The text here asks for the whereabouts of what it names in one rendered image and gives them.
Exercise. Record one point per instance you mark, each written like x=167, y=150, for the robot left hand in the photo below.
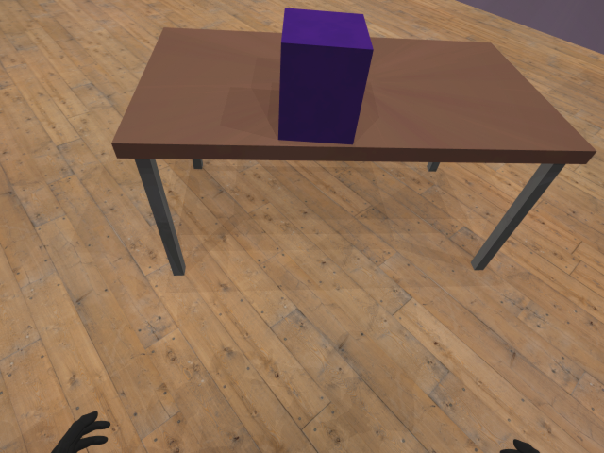
x=71, y=442

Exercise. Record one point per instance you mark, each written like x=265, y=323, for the table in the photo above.
x=214, y=94

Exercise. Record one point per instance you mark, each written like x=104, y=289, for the carton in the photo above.
x=324, y=65

